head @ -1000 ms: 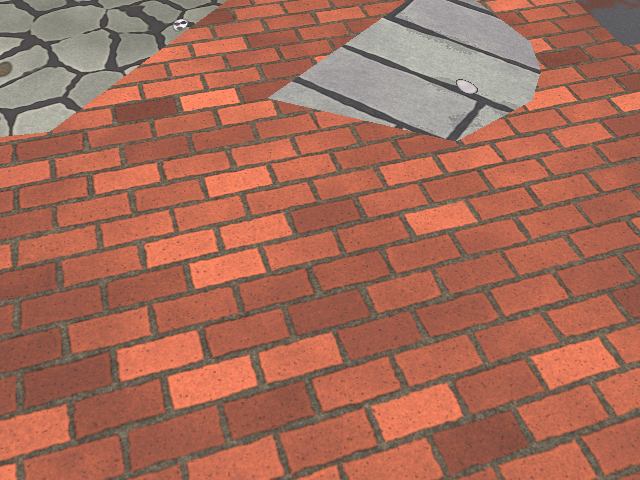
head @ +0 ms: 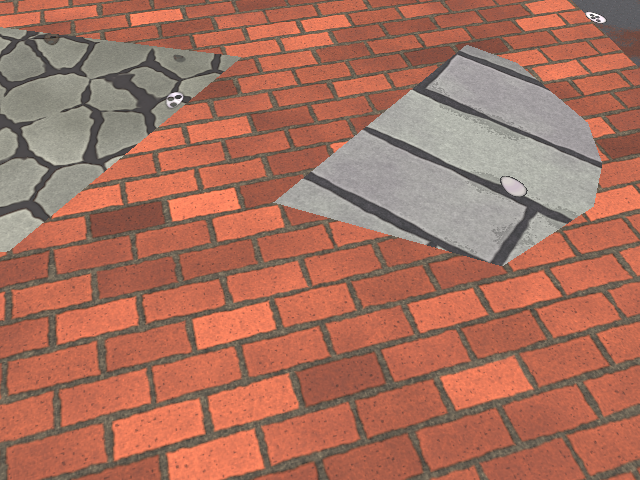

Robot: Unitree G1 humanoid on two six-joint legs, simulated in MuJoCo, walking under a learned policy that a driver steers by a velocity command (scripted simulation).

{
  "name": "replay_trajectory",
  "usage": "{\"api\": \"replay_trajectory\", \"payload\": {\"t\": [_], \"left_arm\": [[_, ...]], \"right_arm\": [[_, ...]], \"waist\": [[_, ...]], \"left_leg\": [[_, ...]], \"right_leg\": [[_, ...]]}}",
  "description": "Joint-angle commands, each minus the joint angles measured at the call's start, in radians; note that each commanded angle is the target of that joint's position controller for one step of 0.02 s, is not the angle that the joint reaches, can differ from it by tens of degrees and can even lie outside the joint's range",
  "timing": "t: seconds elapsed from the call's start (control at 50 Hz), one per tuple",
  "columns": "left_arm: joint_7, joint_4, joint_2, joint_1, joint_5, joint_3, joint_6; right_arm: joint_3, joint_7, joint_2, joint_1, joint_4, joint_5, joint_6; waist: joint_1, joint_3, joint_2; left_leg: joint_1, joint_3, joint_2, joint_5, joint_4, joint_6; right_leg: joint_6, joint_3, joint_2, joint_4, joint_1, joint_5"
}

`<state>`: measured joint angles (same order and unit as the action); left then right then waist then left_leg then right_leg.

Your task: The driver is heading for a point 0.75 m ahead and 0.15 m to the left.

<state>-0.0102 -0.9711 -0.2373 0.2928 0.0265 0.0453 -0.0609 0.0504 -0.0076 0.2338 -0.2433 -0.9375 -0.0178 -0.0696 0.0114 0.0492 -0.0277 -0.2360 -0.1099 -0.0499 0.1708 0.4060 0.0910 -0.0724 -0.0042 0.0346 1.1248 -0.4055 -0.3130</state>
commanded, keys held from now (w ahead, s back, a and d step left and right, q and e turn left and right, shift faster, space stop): w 0.38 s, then w+q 0.62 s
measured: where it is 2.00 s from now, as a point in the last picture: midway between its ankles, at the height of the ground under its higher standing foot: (286, 359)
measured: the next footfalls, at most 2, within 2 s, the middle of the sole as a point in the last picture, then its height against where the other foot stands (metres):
right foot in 0.38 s outside the picture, level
left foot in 0.94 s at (293, 415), level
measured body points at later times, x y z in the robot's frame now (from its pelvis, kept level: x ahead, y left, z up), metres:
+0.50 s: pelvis +0.27 -0.05 -0.01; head +0.29 -0.06 +0.44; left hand +0.39 +0.20 -0.13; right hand +0.25 -0.30 -0.16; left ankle +0.13 +0.07 -0.65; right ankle +0.33 -0.12 -0.74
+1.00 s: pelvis +0.52 +0.00 -0.03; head +0.56 +0.02 +0.42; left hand +0.43 +0.23 -0.17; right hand +0.74 -0.19 -0.14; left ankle +0.59 +0.06 -0.74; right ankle +0.36 -0.13 -0.67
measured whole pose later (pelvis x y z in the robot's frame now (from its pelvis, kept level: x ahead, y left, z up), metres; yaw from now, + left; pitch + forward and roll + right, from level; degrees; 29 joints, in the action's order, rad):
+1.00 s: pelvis +0.52 +0.00 -0.03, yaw +18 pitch +0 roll +0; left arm 0.02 -1.00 -0.20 0.38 0.02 0.05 -0.06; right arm 0.07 -0.03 0.23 -0.08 -0.86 -0.04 -0.03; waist 0.01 0.07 -0.01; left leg -0.42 -0.14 -0.08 0.21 0.63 0.16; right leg -0.01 0.19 0.07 1.02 -0.12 -0.46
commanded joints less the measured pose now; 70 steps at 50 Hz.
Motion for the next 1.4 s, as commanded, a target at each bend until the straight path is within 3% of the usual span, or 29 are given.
{"api": "replay_trajectory", "payload": {"t": [0.02, 0.16, 0.28, 0.34, 0.38, 0.4, 0.42, 0.44, 0.46, 0.48, 0.52, 0.56, 0.6, 0.72, 0.82, 0.88, 0.92, 0.94, 0.96, 0.98, 1.0, 1.02, 1.04, 1.06, 1.1, 1.16, 1.24, 1.32, 1.4], "left_arm": [[-0.014, 0.025, -0.035, 0.066, 0.013, 0.009, 0.018], [-0.024, 0.114, -0.03, -0.219, 0.001, -0.001, 0.022], [-0.019, 0.166, -0.037, -0.346, -0.002, -0.006, 0.012], [-0.011, 0.153, -0.057, -0.273, -0.001, 0.006, -0.001], [0.006, 0.056, -0.098, 0.016, 0.013, 0.032, -0.019], [0.019, 0.031, -0.194, 0.179, 0.042, 0.057, -0.028], [0.012, 0.029, -0.258, 0.195, 0.031, 0.074, -0.018], [0.008, 0.043, -0.196, 0.098, -0.003, 0.063, -0.008], [0.006, 0.061, -0.129, -0.004, -0.008, 0.043, -0.011], [0.003, 0.063, -0.079, -0.044, -0.003, 0.03, -0.019], [0.014, 0.045, -0.045, -0.057, -0.011, 0.018, -0.032], [0.015, 0.02, -0.03, 0.0, -0.014, 0.013, -0.052], [0.02, 0.016, -0.071, 0.015, -0.015, 0.023, -0.061], [0.029, -0.007, -0.06, 0.095, -0.011, 0.015, -0.06], [0.045, -0.039, -0.079, 0.176, -0.007, 0.018, -0.047], [0.055, -0.037, -0.114, 0.158, -0.002, 0.027, -0.031], [0.054, -0.023, -0.145, 0.135, 0.001, 0.037, -0.013], [0.047, -0.008, -0.154, 0.114, -0.003, 0.04, -0.006], [0.04, 0.027, -0.115, 0.108, -0.006, 0.031, -0.009], [0.016, 0.113, -0.042, 0.11, -0.024, 0.02, -0.019], [0.013, 0.133, -0.109, -0.032, -0.009, 0.029, -0.031], [0.008, 0.152, -0.099, -0.06, -0.022, 0.025, -0.046], [0.012, 0.135, -0.099, -0.037, -0.021, 0.027, -0.051], [0.015, 0.129, -0.094, -0.022, -0.003, 0.028, -0.036], [0.015, 0.12, -0.071, 0.03, 0.016, 0.023, 0.004], [0.009, 0.132, -0.057, 0.001, 0.011, 0.019, 0.029], [0.006, 0.168, -0.06, -0.11, 0.0, 0.01, 0.038], [0.013, 0.185, -0.064, -0.185, -0.009, -0.001, 0.033], [0.028, 0.145, -0.092, -0.096, -0.006, 0.004, 0.017]], "right_arm": [[0.014, 0.003, 0.087, -0.076, 0.001, 0.009, -0.031], [0.006, 0.002, 0.08, -0.194, -0.051, 0.012, -0.031], [0.01, 0.017, 0.103, -0.263, -0.09, -0.003, -0.024], [0.016, 0.025, 0.121, -0.228, -0.095, -0.008, -0.018], [0.012, 0.022, 0.116, -0.201, -0.09, -0.003, -0.012], [-0.008, 0.014, 0.051, -0.228, -0.051, 0.023, -0.015], [-0.013, 0.012, 0.002, -0.325, -0.052, 0.04, -0.012], [0.016, 0.019, 0.101, -0.229, -0.055, 0.015, -0.002], [0.017, 0.012, 0.088, -0.163, -0.034, 0.014, -0.007], [0.014, 0.01, 0.061, -0.143, -0.037, 0.013, -0.007], [0.014, -0.005, 0.034, -0.176, -0.048, -0.01, 0.021], [0.018, -0.013, 0.022, -0.151, -0.046, -0.012, 0.04], [0.018, -0.021, 0.019, -0.088, -0.019, -0.012, 0.053], [0.007, -0.037, 0.004, 0.128, 0.063, -0.006, 0.052], [-0.004, -0.044, 0.004, 0.256, 0.126, -0.013, 0.049], [0.007, -0.04, 0.028, 0.198, 0.122, -0.017, 0.05], [0.028, -0.032, 0.064, 0.044, 0.081, -0.018, 0.046], [0.048, -0.023, 0.098, -0.095, 0.041, -0.026, 0.037], [0.079, -0.009, 0.196, -0.2, 0.024, -0.036, 0.033], [0.097, -0.008, 0.284, -0.146, 0.051, -0.023, 0.043], [0.09, -0.002, 0.253, -0.147, 0.045, 0.0, 0.054], [0.078, 0.006, 0.211, -0.091, 0.045, 0.006, 0.053], [0.066, 0.007, 0.161, -0.048, 0.047, 0.006, 0.047], [0.057, 0.01, 0.138, -0.012, 0.056, 0.015, 0.04], [0.044, 0.012, 0.12, -0.003, 0.058, 0.021, 0.014], [0.043, 0.011, 0.148, -0.052, 0.04, 0.015, -0.001], [0.03, 0.016, 0.134, -0.106, 0.031, 0.015, 0.014], [0.018, 0.032, 0.124, -0.142, 0.014, 0.004, 0.025], [0.013, 0.045, 0.128, -0.111, 0.002, -0.003, 0.029]], "waist": [[0.021, -0.019, 0.084], [-0.036, 0.05, 0.075], [-0.064, 0.061, 0.095], [-0.015, 0.027, 0.105], [0.103, -0.127, 0.061], [0.134, -0.262, -0.068], [0.094, -0.357, -0.229], [0.073, -0.242, -0.053], [0.038, -0.106, -0.025], [0.015, -0.049, -0.001], [-0.032, -0.022, -0.064], [-0.038, 0.004, -0.031], [-0.043, 0.01, -0.035], [-0.006, 0.056, -0.026], [0.028, 0.072, -0.029], [-0.017, 0.02, -0.069], [-0.081, -0.072, -0.081], [-0.149, -0.142, -0.045], [-0.186, -0.235, 0.071], [-0.1, -0.283, 0.287], [-0.133, -0.205, 0.077], [-0.097, -0.103, 0.052], [-0.046, -0.04, -0.029], [-0.012, -0.025, -0.052], [0.028, -0.036, -0.004], [0.029, -0.042, 0.029], [-0.021, -0.061, 0.095], [-0.064, -0.064, 0.111], [-0.026, -0.059, 0.119]], "left_leg": [[0.073, 0.265, 0.272, -0.156, -0.266, 0.13], [0.153, 0.154, 0.213, -0.265, -0.305, 0.098], [0.307, 0.147, 0.272, -0.385, -0.247, 0.103], [0.344, 0.124, 0.284, -0.643, -0.119, 0.078], [0.242, 0.066, 0.22, -0.694, 0.216, 0.042], [-0.044, 0.03, 0.146, -0.342, 0.544, 0.007], [-0.312, 0.05, -0.026, 0.387, 0.835, -0.011], [-0.372, 0.171, 0.044, 0.312, 0.888, 0.008], [-0.376, 0.172, 0.085, 0.213, 0.851, 0.012], [-0.342, 0.173, 0.118, 0.151, 0.798, 0.012], [-0.26, 0.163, 0.142, 0.102, 0.739, -0.006], [-0.273, 0.16, 0.142, 0.07, 0.738, -0.013], [-0.351, 0.143, 0.155, 0.003, 0.71, -0.027], [-0.433, 0.079, 0.141, -0.171, 0.447, -0.042], [-0.401, -0.018, 0.103, -0.141, 0.258, 0.002], [-0.284, -0.067, 0.028, -0.005, 0.229, 0.062], [-0.117, -0.078, -0.037, 0.088, 0.193, 0.114], [0.079, -0.038, -0.046, 0.059, 0.096, 0.15], [0.314, 0.241, 0.163, 0.14, 0.057, 0.216], [0.539, 0.84, 0.411, 0.083, -0.092, 0.395], [0.493, 0.76, 0.381, 0.074, -0.14, 0.352], [0.377, 0.629, 0.361, 0.006, -0.151, 0.307], [0.259, 0.538, 0.312, -0.132, -0.166, 0.258], [0.182, 0.454, 0.261, -0.214, -0.178, 0.224], [0.1, 0.351, 0.231, -0.563, -0.155, 0.217], [0.079, 0.236, 0.169, -0.836, -0.124, 0.163], [0.151, 0.198, 0.134, -0.89, -0.101, 0.062], [0.252, 0.21, 0.156, -0.89, -0.069, 0.041], [0.275, 0.248, 0.189, -0.979, 0.044, 0.042]], "right_leg": [[0.021, -0.017, 0.058, -0.032, -0.111, 0.057], [0.06, 0.054, 0.064, -0.351, -0.234, 0.282], [0.024, 0.069, 0.032, -0.525, -0.212, 0.264], [-0.024, 0.09, -0.018, -0.588, -0.07, 0.154], [-0.075, 0.093, -0.047, -0.673, 0.298, 0.183], [-0.148, -0.211, 0.207, -0.696, 0.612, 0.086], [-0.252, -0.625, 0.429, -0.829, 0.748, 0.063], [-0.21, -0.551, 0.37, -0.851, 0.623, -0.026], [-0.173, -0.401, 0.333, -0.891, 0.464, -0.009], [-0.131, -0.294, 0.287, -0.925, 0.372, 0.08], [-0.078, -0.151, 0.229, -0.977, 0.257, 0.143], [-0.057, -0.062, 0.202, -0.979, 0.246, 0.301], [-0.069, -0.014, 0.21, -1.009, 0.267, 0.285], [-0.044, 0.135, 0.178, -1.004, 0.336, 0.445], [-0.042, 0.212, 0.215, -0.946, 0.477, 0.638], [-0.034, 0.259, 0.234, -0.782, 0.546, 1.033], [-0.038, 0.269, 0.24, -0.52, 0.541, 1.142], [-0.016, 0.281, 0.226, -0.292, 0.439, 0.997], [0.014, 0.28, 0.179, 0.027, 0.2, 0.536], [0.072, 0.156, -0.08, 0.365, -0.237, -0.261], [0.057, -0.025, -0.012, 0.359, -0.356, -0.166], [0.049, -0.03, 0.034, 0.279, -0.364, -0.06], [0.051, -0.025, 0.065, 0.18, -0.3, -0.012], [0.063, -0.026, 0.08, 0.124, -0.235, 0.005], [0.095, -0.015, 0.084, 0.06, -0.132, -0.015], [0.113, 0.029, 0.059, -0.061, -0.124, 0.06], [0.099, 0.051, 0.035, -0.233, -0.148, 0.197], [0.073, 0.058, 0.004, -0.398, -0.138, 0.266], [0.024, 0.052, -0.045, -0.535, 0.006, 0.17]]}}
